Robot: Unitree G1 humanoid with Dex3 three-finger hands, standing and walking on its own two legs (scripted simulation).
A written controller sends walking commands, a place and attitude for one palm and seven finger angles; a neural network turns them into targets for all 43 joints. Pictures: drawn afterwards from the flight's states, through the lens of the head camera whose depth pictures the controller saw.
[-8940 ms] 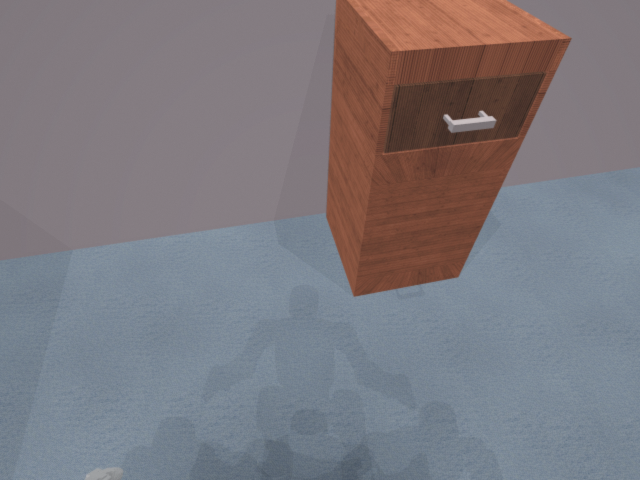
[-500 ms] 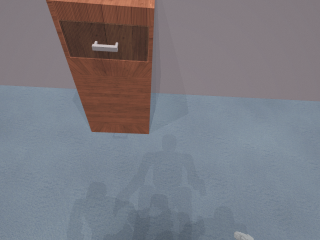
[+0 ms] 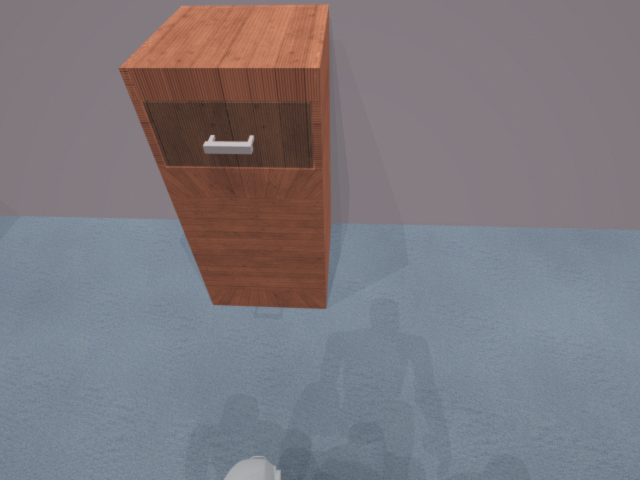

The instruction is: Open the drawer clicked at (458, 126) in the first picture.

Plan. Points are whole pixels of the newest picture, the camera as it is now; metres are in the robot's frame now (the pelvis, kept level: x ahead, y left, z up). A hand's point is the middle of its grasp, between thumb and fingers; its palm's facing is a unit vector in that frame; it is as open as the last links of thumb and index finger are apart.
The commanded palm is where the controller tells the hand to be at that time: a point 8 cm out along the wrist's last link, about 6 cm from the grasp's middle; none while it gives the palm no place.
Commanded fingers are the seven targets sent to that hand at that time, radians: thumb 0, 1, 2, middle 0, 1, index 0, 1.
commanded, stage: take the last steps up to it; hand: left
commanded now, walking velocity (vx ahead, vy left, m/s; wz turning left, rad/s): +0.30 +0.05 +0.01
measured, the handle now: (230, 143) +0.84 +0.28 -0.03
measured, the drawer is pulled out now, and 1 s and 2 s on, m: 0.00 0.00 0.00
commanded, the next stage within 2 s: come to a stop and stand still in 0.60 s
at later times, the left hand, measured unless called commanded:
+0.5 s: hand (170, 423) +0.24 +0.27 -0.17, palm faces +0.04 -0.98 -0.20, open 7.4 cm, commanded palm none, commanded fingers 0.00 0.90 0.90 -0.20 -0.30 -0.20 -0.30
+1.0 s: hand (211, 372) +0.33 +0.23 -0.19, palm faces +0.03 -0.97 -0.22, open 7.2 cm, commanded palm none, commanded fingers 0.00 0.90 0.90 -0.20 -0.30 -0.20 -0.30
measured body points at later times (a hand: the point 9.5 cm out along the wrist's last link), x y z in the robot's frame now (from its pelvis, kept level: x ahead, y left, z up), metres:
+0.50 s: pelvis +0.16 +0.08 +0.00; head +0.15 +0.08 +0.44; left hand +0.24 +0.32 -0.15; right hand +0.17 -0.15 -0.16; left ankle +0.16 +0.17 -0.75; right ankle +0.23 -0.05 -0.69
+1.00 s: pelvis +0.27 +0.04 -0.02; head +0.29 +0.04 +0.43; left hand +0.33 +0.28 -0.17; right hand +0.29 -0.19 -0.17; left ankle +0.30 +0.16 -0.74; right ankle +0.31 -0.06 -0.75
